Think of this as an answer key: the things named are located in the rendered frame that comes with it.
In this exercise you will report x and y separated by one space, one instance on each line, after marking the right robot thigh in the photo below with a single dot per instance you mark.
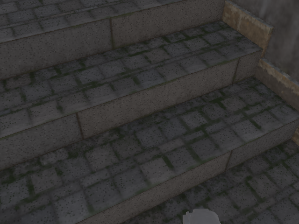
200 216

